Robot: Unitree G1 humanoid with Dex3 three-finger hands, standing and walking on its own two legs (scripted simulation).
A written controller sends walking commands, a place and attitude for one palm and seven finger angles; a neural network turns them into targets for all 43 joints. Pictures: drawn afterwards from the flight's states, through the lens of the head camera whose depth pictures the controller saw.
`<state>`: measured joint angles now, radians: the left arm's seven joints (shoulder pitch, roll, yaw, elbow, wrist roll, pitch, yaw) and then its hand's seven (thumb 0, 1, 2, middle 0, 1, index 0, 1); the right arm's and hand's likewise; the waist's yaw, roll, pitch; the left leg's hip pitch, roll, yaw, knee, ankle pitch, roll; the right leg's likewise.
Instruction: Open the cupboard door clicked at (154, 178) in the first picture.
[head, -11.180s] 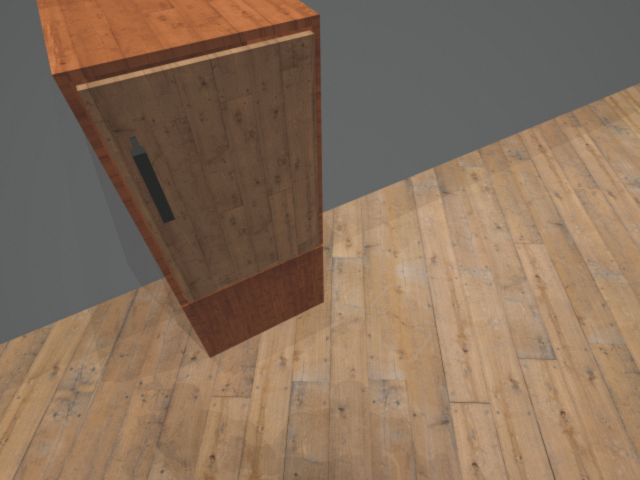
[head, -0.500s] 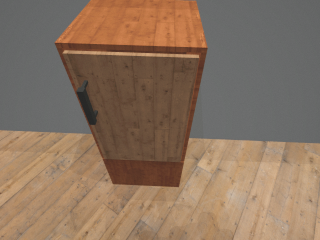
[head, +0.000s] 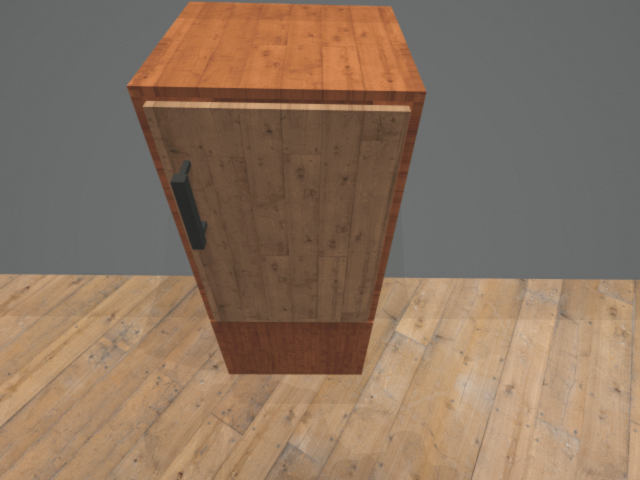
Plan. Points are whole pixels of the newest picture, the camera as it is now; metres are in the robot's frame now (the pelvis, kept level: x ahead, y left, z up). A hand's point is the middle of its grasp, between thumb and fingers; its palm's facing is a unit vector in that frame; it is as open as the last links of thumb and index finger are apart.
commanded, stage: look again from close up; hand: left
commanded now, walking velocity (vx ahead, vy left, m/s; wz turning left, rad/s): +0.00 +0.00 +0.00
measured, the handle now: (192, 206) +0.53 +0.25 +0.02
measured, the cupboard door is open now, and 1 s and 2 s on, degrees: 0 0 0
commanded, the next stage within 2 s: raise the hand with hooked fingers in 0.16 s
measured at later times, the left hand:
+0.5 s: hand (146, 449) +0.16 +0.21 -0.01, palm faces +0.17 -0.98 -0.02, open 7.7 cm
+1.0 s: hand (132, 441) +0.17 +0.24 -0.03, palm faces +0.04 -1.00 -0.04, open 10.5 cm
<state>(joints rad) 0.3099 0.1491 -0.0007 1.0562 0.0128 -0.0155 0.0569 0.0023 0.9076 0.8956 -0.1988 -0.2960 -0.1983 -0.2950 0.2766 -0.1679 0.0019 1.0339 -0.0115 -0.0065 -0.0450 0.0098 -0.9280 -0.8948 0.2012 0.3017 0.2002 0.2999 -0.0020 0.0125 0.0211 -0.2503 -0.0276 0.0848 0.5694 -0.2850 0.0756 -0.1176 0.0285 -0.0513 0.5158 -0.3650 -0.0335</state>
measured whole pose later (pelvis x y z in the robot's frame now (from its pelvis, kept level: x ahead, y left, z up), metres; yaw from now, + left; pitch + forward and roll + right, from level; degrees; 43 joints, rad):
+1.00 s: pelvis -0.03 +0.02 -0.07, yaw +4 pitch +13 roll -5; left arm 0.38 0.30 0.18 -0.04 -0.30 -0.30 -0.29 0.01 0.24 0.61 -0.25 -0.72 -0.25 -0.72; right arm 0.23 -0.20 0.07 0.52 0.04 -0.16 -0.03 0.01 -0.90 -0.89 0.21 0.30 0.21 0.30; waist 0.01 0.04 -0.12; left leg -0.89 -0.04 0.00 1.12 -0.46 0.10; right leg -0.78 0.07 -0.13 1.04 -0.49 -0.06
